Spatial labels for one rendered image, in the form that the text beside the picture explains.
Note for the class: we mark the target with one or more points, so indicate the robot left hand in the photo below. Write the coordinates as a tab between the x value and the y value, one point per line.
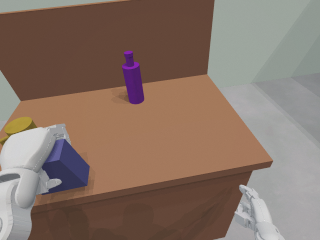
29	149

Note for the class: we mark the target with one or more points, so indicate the table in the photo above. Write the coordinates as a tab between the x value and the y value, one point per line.
168	168

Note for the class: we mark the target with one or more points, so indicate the sponge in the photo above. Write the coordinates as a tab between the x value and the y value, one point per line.
66	164

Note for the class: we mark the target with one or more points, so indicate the robot right hand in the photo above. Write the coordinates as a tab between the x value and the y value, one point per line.
249	215

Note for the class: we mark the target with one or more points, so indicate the robot right forearm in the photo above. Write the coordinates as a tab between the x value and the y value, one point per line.
267	231

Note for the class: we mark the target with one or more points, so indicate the robot left forearm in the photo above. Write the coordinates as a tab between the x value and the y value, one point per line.
18	187

